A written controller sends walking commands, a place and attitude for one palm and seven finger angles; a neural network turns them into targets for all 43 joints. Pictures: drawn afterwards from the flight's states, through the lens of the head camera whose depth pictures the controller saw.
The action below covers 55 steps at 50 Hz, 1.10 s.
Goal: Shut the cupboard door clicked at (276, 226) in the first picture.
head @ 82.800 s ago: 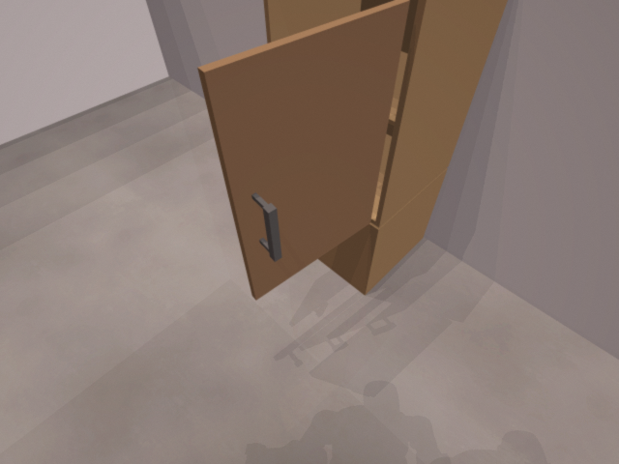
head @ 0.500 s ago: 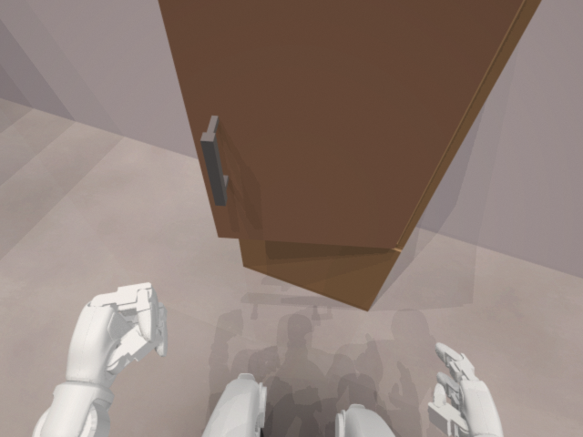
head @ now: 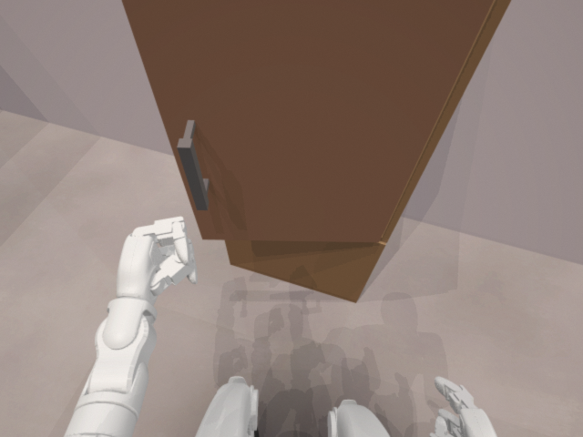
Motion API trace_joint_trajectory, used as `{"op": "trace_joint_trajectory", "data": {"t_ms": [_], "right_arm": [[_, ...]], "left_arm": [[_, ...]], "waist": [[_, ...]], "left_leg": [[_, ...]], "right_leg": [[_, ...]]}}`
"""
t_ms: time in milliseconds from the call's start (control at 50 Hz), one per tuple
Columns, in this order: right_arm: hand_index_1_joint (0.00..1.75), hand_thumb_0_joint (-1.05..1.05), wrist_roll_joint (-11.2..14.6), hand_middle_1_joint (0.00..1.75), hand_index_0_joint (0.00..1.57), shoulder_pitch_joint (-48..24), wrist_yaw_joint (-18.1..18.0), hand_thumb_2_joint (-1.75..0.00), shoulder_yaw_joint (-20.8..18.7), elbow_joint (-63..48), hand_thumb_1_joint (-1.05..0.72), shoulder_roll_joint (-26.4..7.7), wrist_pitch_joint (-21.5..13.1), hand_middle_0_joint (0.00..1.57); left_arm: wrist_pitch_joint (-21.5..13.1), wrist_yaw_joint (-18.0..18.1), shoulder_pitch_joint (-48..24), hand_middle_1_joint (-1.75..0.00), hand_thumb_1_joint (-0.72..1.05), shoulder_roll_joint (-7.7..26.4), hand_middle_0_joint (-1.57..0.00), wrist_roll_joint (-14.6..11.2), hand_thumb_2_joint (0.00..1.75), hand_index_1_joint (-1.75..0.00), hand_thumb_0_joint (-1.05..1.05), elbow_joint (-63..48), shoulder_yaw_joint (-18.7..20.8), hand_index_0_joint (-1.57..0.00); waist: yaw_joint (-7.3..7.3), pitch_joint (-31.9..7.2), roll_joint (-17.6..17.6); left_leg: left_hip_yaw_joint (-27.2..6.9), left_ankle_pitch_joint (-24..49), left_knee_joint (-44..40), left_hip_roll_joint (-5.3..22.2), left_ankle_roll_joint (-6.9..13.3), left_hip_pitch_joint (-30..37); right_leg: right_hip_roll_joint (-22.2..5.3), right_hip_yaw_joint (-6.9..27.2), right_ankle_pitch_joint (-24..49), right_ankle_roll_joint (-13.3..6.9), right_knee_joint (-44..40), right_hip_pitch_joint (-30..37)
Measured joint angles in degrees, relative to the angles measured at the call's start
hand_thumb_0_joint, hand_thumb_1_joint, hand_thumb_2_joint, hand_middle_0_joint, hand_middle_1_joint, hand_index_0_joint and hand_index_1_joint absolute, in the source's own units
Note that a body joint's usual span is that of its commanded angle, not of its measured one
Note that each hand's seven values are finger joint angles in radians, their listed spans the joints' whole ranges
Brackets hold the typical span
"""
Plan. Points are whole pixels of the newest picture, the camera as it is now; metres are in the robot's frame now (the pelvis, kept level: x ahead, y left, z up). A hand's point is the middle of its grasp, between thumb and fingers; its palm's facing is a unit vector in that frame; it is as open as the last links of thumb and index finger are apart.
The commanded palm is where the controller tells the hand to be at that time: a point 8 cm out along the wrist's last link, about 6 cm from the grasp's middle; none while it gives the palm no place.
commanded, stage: bring the fist close to the handle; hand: left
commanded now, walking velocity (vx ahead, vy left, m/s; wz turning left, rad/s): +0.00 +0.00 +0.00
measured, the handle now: (196, 168) +0.50 +0.17 +0.04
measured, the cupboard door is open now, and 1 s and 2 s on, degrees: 18 18 3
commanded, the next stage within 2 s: push the door shut along its arc in 0.76 s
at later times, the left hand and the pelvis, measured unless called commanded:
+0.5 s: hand (214, 209) +0.42 +0.13 +0.04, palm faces +0.04 -1.00 -0.01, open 3.1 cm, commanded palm +0.39 +0.18 +0.04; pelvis +0.00 -0.01 +0.00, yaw -1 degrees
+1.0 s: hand (214, 211) +0.42 +0.13 +0.04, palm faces +0.02 -1.00 -0.03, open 3.1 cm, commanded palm +0.41 +0.18 +0.04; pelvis +0.00 -0.01 +0.00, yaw -1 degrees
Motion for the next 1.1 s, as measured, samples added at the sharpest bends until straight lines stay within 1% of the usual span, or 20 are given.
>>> {"op": "trace_joint_trajectory", "data": {"t_ms": [280,440,520,620,780,900,980,1100], "right_arm": [[0.30,0.01,-0.3,0.30,0.20,0.2,0.6,-0.90,-1.1,2.6,-0.91,-0.3,1.8,0.20],[0.30,0.01,-0.7,0.30,0.20,0.7,1.1,-0.90,-1.1,3.5,-0.91,0.1,2.9,0.20],[0.30,0.01,-0.8,0.30,0.20,1.7,1.6,-0.90,-1.3,3.3,-0.91,0.2,3.7,0.20],[0.30,0.01,-0.7,0.30,0.20,2.9,1.8,-0.90,-1.5,3.3,-0.91,0.1,4.8,0.20],[0.30,0.01,-0.7,0.30,0.20,2.6,1.5,-0.90,-1.8,4.2,-0.91,0.0,4.8,0.20],[0.30,0.01,-0.7,0.30,0.20,1.4,1.4,-0.90,-1.9,3.9,-0.91,-0.2,4.7,0.20],[0.30,0.01,-0.7,0.30,0.20,0.6,1.2,-0.90,-1.6,3.8,-0.91,-0.3,4.6,0.20],[0.30,0.01,-0.7,0.30,0.20,-0.1,1.0,-0.90,-1.4,3.9,-0.91,-0.2,4.5,0.20]], "left_arm": [[-3.3,0.8,-13.1,-1.50,0.90,0.2,-1.30,0.7,0.90,-1.50,0.02,13.9,2.7,-1.30],[-4.8,2.0,-21.4,-1.50,0.90,0.5,-1.30,2.3,0.90,-1.50,0.02,23.3,4.9,-1.30],[-5.6,1.9,-21.8,-1.50,0.90,0.6,-1.30,2.4,0.90,-1.50,0.02,24.0,6.1,-1.30],[-6.1,1.7,-20.2,-1.50,0.90,0.6,-1.30,2.3,0.90,-1.50,0.02,23.9,6.5,-1.30],[-8.1,1.5,-19.7,-1.50,0.90,0.5,-1.30,2.2,0.90,-1.50,0.02,24.2,6.4,-1.30],[-8.0,1.1,-20.9,-1.50,0.90,0.6,-1.30,2.2,0.90,-1.50,0.02,25.4,5.9,-1.30],[-8.1,0.6,-22.9,-1.50,0.90,0.9,-1.30,2.9,0.90,-1.50,0.02,27.7,5.9,-1.30],[-8.4,-1.5,-28.3,-1.50,0.90,2.9,-1.31,3.2,0.90,-1.50,0.02,32.6,7.1,-1.30]], "waist": [[-0.96,0.1,-0.2],[-2.06,0.1,-0.2],[-2.46,-0.1,-0.1],[-2.37,0.1,-0.1],[-2.04,0.3,-0.2],[-1.95,0.3,-0.3],[-2.11,0.4,-0.4],[-2.87,0.3,-0.3]], "left_leg": [[0.5,0.2,-0.3,0.2,-0.2,-1.1],[0.7,0.4,-0.1,0.4,-0.4,-2.6],[1.1,0.4,-0.4,0.7,-0.4,-2.7],[1.6,0.5,-1.1,0.7,-0.3,-1.9],[1.3,0.6,-1.3,0.5,-0.4,-1.7],[1.1,0.6,-1.1,0.5,-0.5,-1.9],[0.9,0.6,-0.9,0.4,-0.4,-2.2],[0.6,0.4,0.3,0.4,-0.5,-4.0]], "right_leg": [[0.2,0.6,0.1,-0.2,0.3,-1.7],[0.3,0.7,0.3,-0.3,0.8,-3.4],[0.5,1.2,0.4,-0.3,0.8,-3.9],[0.5,1.7,0.5,-0.3,0.3,-3.3],[0.4,1.4,0.4,-0.4,0.1,-3.1],[0.4,1.2,0.4,-0.4,0.2,-3.1],[0.3,1.1,0.4,-0.4,0.4,-3.3],[0.4,0.7,0.1,-0.5,1.5,-4.8]]}}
